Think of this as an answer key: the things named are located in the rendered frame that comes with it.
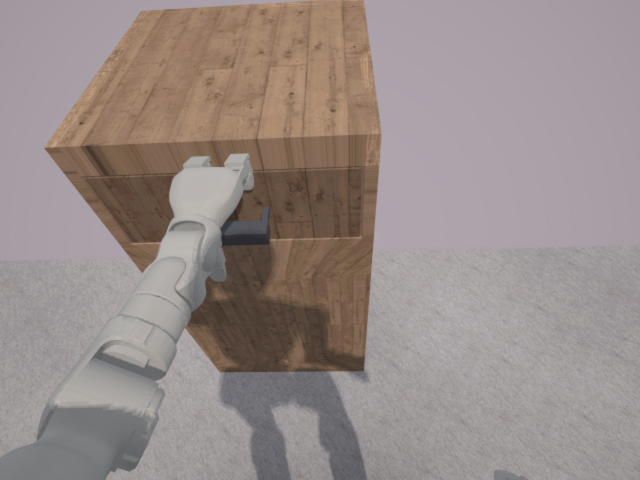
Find left robot forearm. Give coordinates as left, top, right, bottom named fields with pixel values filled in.
left=37, top=214, right=222, bottom=440

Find drawer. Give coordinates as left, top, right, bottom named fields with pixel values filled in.
left=85, top=166, right=362, bottom=243

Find left robot hand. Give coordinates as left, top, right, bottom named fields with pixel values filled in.
left=169, top=153, right=254, bottom=282

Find cabinet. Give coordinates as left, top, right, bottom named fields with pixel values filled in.
left=44, top=0, right=382, bottom=372

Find robot left upper arm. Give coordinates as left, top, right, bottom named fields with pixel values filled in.
left=0, top=358, right=165, bottom=480

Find handle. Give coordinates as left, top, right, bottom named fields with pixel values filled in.
left=220, top=207, right=271, bottom=246

